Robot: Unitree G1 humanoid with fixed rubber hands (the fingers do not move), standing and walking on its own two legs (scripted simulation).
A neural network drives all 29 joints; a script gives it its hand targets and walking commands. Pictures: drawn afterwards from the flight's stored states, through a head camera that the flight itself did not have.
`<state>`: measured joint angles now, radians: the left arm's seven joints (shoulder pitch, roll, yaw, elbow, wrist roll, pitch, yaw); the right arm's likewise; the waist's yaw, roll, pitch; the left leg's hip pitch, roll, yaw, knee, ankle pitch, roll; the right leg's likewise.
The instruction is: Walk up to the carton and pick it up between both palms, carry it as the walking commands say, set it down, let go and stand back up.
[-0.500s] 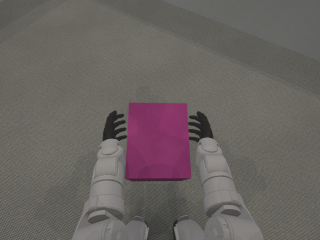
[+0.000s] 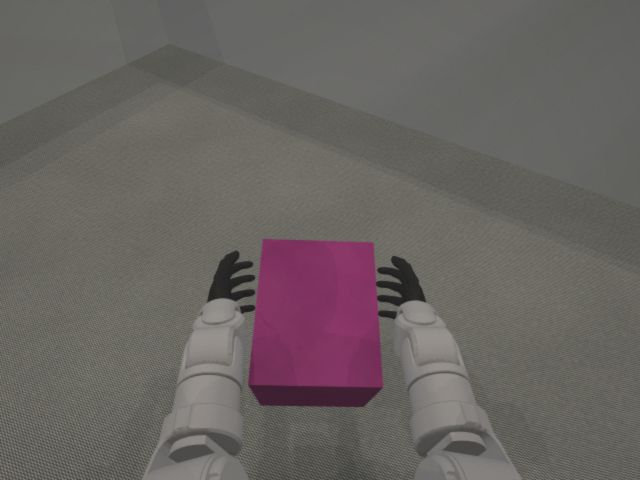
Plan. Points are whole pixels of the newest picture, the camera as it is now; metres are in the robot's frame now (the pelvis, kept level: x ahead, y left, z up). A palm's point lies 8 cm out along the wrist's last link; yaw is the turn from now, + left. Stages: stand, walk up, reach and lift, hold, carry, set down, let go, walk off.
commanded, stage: reach and lift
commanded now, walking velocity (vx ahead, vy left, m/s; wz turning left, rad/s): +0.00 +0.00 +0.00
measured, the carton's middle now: (315, 326) +0.35 +0.02 -0.07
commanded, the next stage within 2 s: hold in 1.54 s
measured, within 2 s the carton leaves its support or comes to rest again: neither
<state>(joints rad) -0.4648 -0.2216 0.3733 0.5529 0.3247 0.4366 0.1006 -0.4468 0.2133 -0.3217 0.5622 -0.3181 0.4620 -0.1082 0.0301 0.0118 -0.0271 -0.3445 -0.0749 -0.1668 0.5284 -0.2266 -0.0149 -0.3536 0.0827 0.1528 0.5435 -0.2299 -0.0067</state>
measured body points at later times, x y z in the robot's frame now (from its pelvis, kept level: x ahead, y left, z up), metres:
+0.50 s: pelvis +0.00 +0.00 +0.01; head -0.06 +0.00 +0.45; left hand +0.32 +0.14 +0.07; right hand +0.32 -0.12 +0.06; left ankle +0.03 +0.13 -0.73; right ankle +0.03 -0.11 -0.73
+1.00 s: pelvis -0.01 +0.01 +0.01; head -0.06 +0.01 +0.45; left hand +0.33 +0.13 +0.06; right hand +0.32 -0.13 +0.06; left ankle +0.03 +0.13 -0.73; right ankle +0.03 -0.11 -0.73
